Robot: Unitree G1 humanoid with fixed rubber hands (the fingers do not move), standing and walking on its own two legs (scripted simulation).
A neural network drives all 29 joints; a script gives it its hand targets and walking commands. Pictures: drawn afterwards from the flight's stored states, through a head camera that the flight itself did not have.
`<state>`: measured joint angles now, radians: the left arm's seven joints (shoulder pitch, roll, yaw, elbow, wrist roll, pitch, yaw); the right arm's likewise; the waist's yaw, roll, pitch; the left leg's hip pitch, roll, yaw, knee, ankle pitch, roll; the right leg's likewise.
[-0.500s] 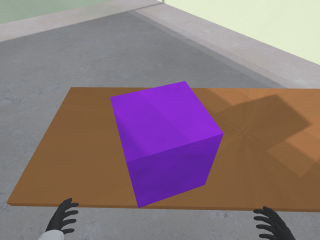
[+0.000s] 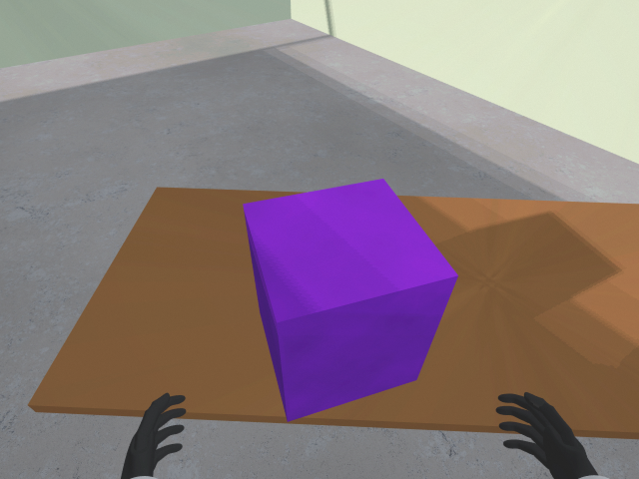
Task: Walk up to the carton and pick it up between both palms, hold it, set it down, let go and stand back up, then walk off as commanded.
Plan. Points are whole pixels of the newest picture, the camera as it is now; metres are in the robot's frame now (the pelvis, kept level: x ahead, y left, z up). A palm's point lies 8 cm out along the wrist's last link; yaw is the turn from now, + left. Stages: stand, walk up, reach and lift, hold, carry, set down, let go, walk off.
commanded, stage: reach and lift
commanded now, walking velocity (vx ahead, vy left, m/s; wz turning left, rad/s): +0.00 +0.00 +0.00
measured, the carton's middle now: (336, 298) +0.36 +0.00 +0.03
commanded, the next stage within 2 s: none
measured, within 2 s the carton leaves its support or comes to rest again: neither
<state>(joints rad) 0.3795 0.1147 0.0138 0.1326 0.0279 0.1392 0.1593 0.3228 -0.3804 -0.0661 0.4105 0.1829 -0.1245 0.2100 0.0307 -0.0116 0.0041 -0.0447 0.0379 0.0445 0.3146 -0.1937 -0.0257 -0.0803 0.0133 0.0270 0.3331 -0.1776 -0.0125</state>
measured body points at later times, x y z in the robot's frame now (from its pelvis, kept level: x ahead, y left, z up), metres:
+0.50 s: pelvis +0.01 -0.02 +0.00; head -0.02 -0.01 +0.45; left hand +0.18 +0.18 +0.01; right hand +0.21 -0.26 +0.01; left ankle -0.01 +0.13 -0.75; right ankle +0.01 -0.12 -0.75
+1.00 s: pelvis +0.00 -0.02 +0.00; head -0.02 +0.00 +0.45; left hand +0.22 +0.19 +0.06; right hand +0.27 -0.25 +0.07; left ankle -0.01 +0.13 -0.75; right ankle +0.01 -0.12 -0.75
